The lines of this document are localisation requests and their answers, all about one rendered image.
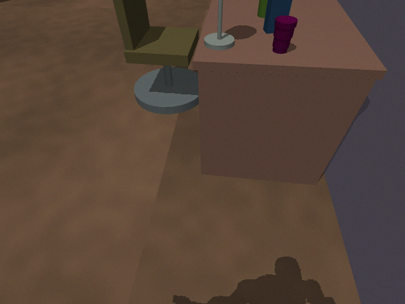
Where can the desk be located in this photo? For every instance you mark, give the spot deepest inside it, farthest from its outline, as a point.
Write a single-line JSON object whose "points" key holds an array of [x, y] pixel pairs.
{"points": [[280, 117]]}

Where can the office chair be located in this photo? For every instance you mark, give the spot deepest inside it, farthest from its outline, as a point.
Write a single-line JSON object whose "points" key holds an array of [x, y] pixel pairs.
{"points": [[168, 90]]}

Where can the desk lamp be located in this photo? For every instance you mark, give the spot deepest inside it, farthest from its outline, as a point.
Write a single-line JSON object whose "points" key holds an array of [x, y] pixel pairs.
{"points": [[219, 41]]}

